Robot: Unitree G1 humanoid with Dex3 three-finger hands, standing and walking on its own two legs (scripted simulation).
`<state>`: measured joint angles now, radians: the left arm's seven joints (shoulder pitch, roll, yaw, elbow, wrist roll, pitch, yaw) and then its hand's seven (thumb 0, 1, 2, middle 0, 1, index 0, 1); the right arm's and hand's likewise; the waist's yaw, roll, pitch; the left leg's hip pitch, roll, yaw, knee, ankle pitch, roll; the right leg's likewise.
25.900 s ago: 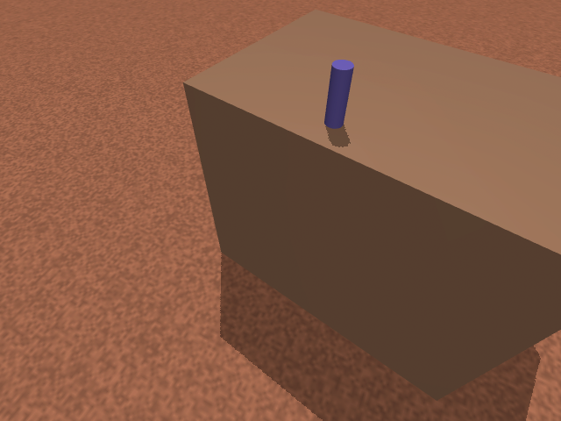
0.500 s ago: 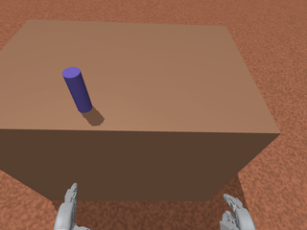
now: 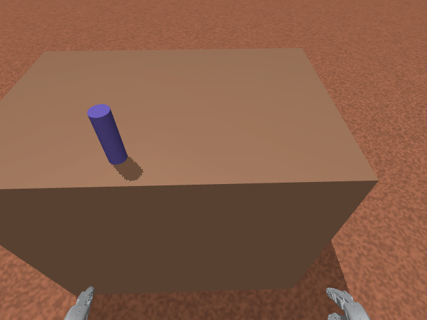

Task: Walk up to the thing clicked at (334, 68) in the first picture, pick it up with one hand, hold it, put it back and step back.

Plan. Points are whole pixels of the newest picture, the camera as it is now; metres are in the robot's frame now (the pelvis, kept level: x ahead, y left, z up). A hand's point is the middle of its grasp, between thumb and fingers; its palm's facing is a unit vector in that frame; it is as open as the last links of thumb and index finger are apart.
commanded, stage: home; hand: left
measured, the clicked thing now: (109, 136) +0.45 +0.22 +0.10
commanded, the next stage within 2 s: stand in 1.56 s
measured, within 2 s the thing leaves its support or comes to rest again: neither
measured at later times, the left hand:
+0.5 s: hand out of the picture +0.02 +0.25 -0.14, palm faces -0.05 -0.93 -0.37, open 17.5 cm
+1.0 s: hand out of the picture +0.05 +0.26 -0.14, palm faces -0.04 -0.93 -0.36, open 17.5 cm
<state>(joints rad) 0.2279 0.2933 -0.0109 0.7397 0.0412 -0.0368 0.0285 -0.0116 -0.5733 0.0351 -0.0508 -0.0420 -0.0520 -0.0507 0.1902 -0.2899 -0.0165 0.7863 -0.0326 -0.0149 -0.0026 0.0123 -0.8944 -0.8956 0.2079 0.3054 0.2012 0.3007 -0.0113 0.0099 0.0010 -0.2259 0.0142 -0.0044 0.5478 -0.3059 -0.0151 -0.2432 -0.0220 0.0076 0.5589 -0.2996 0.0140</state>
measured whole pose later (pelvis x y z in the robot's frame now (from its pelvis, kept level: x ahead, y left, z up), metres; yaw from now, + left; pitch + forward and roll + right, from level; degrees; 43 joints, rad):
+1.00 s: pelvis -0.01 +0.00 +0.01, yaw +0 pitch -2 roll +0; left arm 0.12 0.35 -0.02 1.13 0.01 -0.02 0.00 -0.01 -0.55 0.05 -0.05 -0.05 -0.05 -0.06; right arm 0.14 -0.35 0.02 1.09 -0.01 -0.01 0.00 0.01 -0.90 -0.90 0.21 0.31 0.20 0.30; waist 0.00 0.01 0.03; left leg -0.13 0.01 -0.01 0.35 -0.18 -0.02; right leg -0.14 -0.02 0.00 0.35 -0.17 0.02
